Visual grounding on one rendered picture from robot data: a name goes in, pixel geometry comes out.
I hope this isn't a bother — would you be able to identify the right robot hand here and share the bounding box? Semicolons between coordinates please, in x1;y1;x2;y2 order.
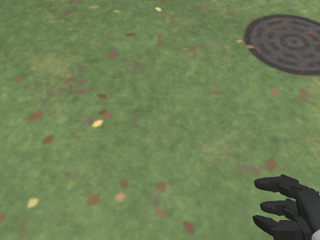
252;174;320;240

